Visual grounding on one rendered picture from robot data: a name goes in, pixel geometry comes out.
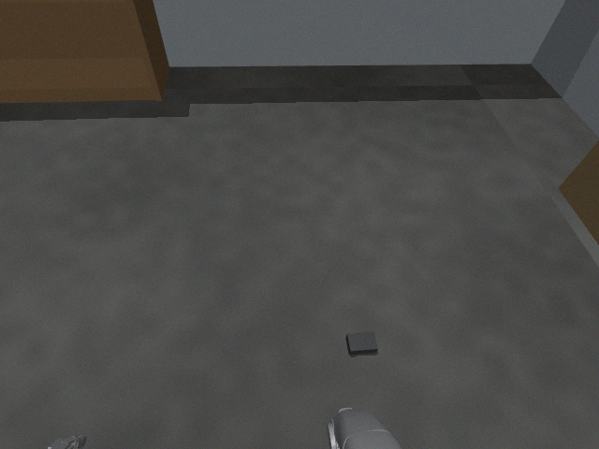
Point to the bookshelf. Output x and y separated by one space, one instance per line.
80 50

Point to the small box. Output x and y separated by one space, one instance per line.
361 343

